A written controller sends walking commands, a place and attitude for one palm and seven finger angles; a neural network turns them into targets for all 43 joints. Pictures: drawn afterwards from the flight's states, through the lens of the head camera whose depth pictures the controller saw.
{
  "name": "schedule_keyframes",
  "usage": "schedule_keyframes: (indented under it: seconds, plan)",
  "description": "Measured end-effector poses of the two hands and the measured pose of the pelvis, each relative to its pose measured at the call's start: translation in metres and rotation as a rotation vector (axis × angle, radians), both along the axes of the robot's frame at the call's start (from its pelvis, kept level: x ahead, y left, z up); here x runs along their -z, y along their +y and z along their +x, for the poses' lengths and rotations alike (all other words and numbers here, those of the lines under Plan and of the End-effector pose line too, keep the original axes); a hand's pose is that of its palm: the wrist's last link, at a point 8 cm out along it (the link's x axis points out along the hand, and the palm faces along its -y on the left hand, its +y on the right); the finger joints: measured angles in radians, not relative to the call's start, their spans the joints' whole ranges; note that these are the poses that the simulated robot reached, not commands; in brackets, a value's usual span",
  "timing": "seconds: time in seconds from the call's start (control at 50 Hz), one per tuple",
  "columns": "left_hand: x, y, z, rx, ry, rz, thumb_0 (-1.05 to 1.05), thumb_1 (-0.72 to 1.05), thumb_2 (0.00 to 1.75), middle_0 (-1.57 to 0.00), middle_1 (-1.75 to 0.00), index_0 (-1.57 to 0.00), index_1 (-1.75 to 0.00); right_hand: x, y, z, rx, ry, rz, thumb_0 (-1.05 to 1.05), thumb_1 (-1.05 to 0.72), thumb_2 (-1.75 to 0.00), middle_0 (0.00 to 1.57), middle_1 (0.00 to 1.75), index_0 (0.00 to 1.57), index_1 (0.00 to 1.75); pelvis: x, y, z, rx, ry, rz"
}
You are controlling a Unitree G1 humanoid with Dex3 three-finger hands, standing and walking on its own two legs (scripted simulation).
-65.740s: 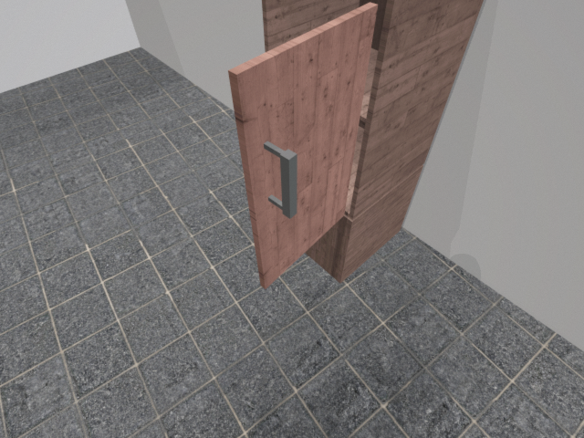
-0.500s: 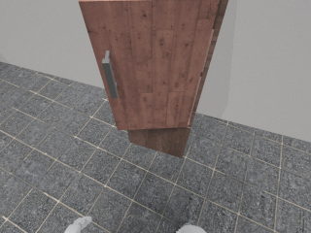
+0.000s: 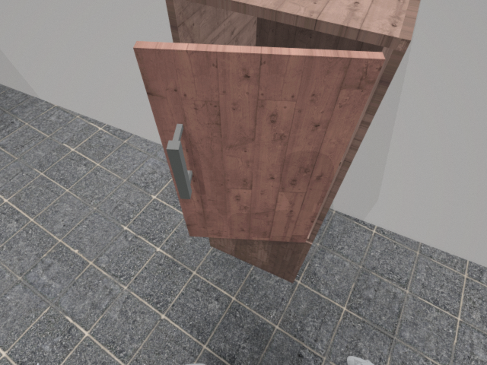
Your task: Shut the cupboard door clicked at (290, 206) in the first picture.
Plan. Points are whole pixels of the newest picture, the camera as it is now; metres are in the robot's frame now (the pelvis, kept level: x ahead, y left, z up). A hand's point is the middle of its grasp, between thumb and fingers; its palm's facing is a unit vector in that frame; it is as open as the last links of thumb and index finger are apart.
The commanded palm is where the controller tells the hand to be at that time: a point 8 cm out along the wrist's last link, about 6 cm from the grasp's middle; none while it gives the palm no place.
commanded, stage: come to a stop and stand still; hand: left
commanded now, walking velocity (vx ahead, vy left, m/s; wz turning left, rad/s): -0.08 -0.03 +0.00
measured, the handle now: (182, 163) +0.44 +0.16 +0.04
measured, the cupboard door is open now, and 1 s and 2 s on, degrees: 22 22 22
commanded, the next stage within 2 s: look again from close up in 0.94 s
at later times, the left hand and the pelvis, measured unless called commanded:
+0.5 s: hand out of the picture +0.01 +0.16 -0.17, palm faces +0.08 -0.97 -0.23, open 7.3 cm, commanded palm none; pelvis -0.03 -0.03 +0.01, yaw +2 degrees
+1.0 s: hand out of the picture -0.04 +0.18 -0.18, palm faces +0.04 -0.99 -0.16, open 7.4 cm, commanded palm none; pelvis -0.02 +0.01 +0.01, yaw +0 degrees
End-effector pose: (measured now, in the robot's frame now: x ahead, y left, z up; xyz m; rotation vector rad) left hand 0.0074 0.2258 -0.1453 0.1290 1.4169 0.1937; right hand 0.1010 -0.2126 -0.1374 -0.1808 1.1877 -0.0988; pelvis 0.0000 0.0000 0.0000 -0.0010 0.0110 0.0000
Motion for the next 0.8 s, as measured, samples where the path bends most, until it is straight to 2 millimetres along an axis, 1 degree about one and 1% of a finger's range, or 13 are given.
schedule_keyframes:
  seconds: [0.08,0.12,0.16,0.24,0.3,0.34,0.4,0.46,0.5,0.56,0.64,0.68,0.8]
  plan:
    - [-0.011,0.003,0.009,0.014,-0.042,0.069,0.00,0.91,0.90,-0.20,-0.30,-0.20,-0.30,0.010,-0.027,-0.020,0.019,0.049,0.002,0.00,-0.90,-0.89,0.21,0.30,0.20,0.30,0.002,-0.017,-0.009,0.000,-0.005,-0.002]
    - [-0.010,0.002,0.011,0.027,-0.080,0.107,0.00,0.91,0.90,-0.20,-0.30,-0.20,-0.30,0.018,-0.044,-0.030,0.034,0.069,0.007,0.00,-0.90,-0.89,0.21,0.30,0.20,0.30,0.009,-0.030,-0.010,-0.005,-0.006,0.020]
    - [-0.012,-0.003,0.010,0.033,-0.095,0.123,0.00,0.91,0.90,-0.20,-0.30,-0.20,-0.29,0.022,-0.060,-0.041,0.048,0.094,0.006,0.00,-0.90,-0.89,0.20,0.30,0.20,0.30,0.011,-0.038,-0.012,-0.016,-0.015,0.018]
    - [-0.019,-0.019,0.009,0.052,-0.102,0.103,0.00,0.91,0.90,-0.19,-0.30,-0.20,-0.29,0.016,-0.083,-0.060,0.069,0.134,-0.014,0.01,-0.91,-0.89,0.20,0.30,0.20,0.30,0.004,-0.046,-0.013,-0.014,-0.020,0.023]
    - [-0.021,-0.030,0.010,0.060,-0.110,0.075,0.00,0.91,0.90,-0.20,-0.30,-0.20,-0.29,0.008,-0.092,-0.072,0.074,0.149,-0.029,0.01,-0.91,-0.90,0.20,0.30,0.19,0.30,-0.002,-0.048,-0.014,-0.011,-0.014,0.032]
    - [-0.022,-0.034,0.010,0.055,-0.121,0.060,0.00,0.91,0.90,-0.20,-0.30,-0.20,-0.30,0.003,-0.095,-0.079,0.069,0.161,-0.042,0.01,-0.91,-0.90,0.20,0.30,0.19,0.30,-0.005,-0.047,-0.016,-0.015,-0.009,0.035]
    - [-0.020,-0.034,0.006,0.038,-0.135,0.043,0.00,0.91,0.90,-0.20,-0.30,-0.20,-0.30,-0.002,-0.092,-0.085,0.053,0.176,-0.058,0.01,-0.91,-0.90,0.20,0.30,0.19,0.30,-0.007,-0.043,-0.021,-0.025,-0.006,0.038]
    - [-0.017,-0.025,-0.003,0.016,-0.134,0.037,0.00,0.91,0.90,-0.20,-0.30,-0.21,-0.30,-0.007,-0.082,-0.086,0.035,0.170,-0.068,0.01,-0.91,-0.90,0.20,0.30,0.19,0.30,-0.008,-0.035,-0.026,-0.032,-0.005,0.038]
    - [-0.012,-0.016,-0.011,0.005,-0.120,0.030,0.00,0.91,0.90,-0.20,-0.30,-0.21,-0.30,-0.009,-0.072,-0.085,0.027,0.149,-0.072,0.01,-0.91,-0.90,0.20,0.30,0.19,0.30,-0.006,-0.027,-0.029,-0.033,-0.007,0.034]
    - [0.001,0.000,-0.023,-0.015,-0.094,0.014,0.00,0.91,0.90,-0.20,-0.30,-0.20,-0.30,-0.005,-0.054,-0.085,0.013,0.114,-0.082,0.01,-0.91,-0.90,0.20,0.30,0.19,0.30,0.003,-0.012,-0.033,-0.040,-0.012,-0.003]
    - [0.006,0.013,-0.036,-0.025,-0.062,0.000,0.00,0.91,0.90,-0.20,-0.30,-0.20,-0.30,-0.009,-0.024,-0.090,0.000,0.112,-0.061,0.01,-0.91,-0.90,0.20,0.30,0.19,0.30,-0.001,-0.002,-0.034,-0.028,-0.030,0.003]
    - [0.006,0.016,-0.040,-0.021,-0.047,-0.005,0.00,0.91,0.90,-0.20,-0.30,-0.20,-0.29,-0.009,-0.013,-0.092,0.005,0.111,-0.051,0.01,-0.91,-0.90,0.20,0.30,0.20,0.30,-0.002,0.002,-0.034,-0.023,-0.035,0.004]
    - [0.004,0.017,-0.052,0.000,0.000,-0.021,0.00,0.91,0.90,-0.19,-0.30,-0.20,-0.29,-0.009,-0.006,-0.100,0.031,0.124,-0.043,0.01,-0.94,-0.89,0.20,0.30,0.20,0.30,-0.004,0.011,-0.033,-0.012,-0.034,0.003]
